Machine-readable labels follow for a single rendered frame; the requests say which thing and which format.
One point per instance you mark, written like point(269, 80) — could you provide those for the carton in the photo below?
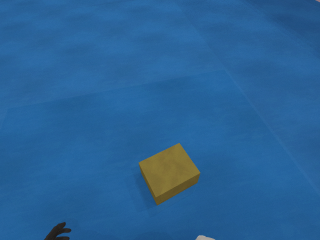
point(168, 173)

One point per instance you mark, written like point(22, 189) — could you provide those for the left robot hand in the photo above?
point(57, 230)

